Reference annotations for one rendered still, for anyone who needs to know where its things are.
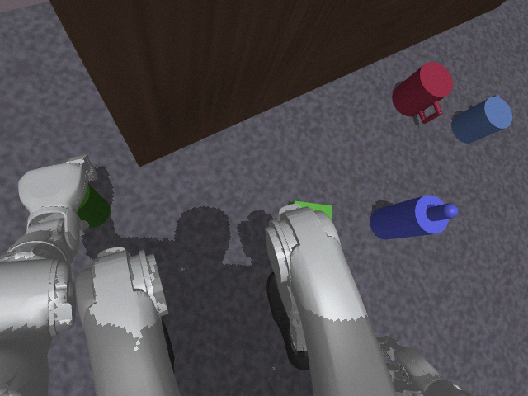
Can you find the right robot hand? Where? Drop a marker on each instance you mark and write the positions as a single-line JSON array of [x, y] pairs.
[[413, 373]]

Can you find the left robot arm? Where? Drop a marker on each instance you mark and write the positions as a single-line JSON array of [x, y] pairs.
[[37, 299]]

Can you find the right robot arm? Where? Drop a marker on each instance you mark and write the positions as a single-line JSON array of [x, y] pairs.
[[445, 387]]

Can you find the left robot hand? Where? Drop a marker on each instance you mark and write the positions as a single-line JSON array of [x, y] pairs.
[[60, 185]]

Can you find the right robot foot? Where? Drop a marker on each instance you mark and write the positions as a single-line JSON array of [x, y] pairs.
[[299, 359]]

